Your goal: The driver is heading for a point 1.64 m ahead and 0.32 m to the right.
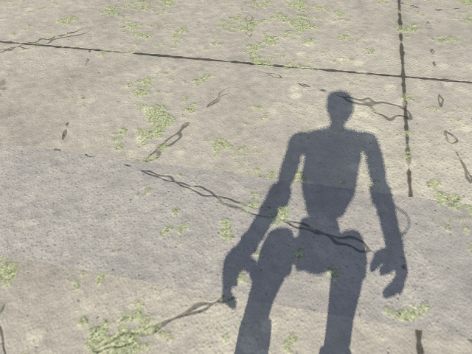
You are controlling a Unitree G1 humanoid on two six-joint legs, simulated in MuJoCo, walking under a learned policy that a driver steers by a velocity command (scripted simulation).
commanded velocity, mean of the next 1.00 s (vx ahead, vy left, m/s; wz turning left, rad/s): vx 0.47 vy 0.00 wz -0.15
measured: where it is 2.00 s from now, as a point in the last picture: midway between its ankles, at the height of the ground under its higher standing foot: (300, 202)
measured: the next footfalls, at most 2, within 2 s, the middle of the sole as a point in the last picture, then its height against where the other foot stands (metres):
left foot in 0.36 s outside the picture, level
right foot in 0.92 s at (296, 306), level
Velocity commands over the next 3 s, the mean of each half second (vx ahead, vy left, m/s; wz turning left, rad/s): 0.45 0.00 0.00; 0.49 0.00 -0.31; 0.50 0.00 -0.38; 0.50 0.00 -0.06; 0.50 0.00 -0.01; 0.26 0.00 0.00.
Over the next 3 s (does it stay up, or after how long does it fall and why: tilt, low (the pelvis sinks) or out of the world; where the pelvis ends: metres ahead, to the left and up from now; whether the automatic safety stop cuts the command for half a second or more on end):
stays up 1.54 -0.34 0.00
